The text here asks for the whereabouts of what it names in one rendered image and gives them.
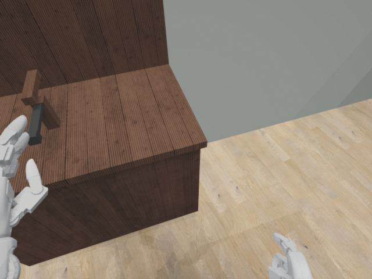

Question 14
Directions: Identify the tap lever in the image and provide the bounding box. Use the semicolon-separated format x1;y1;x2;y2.
27;104;44;146

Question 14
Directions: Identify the robot left forearm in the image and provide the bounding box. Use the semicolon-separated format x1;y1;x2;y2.
0;237;21;279

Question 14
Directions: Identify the robot right hand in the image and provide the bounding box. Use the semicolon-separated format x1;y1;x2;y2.
268;232;313;279

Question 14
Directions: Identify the robot left hand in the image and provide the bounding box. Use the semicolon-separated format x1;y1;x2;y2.
0;115;48;238

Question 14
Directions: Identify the counter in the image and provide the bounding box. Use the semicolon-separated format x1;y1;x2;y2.
0;0;208;266

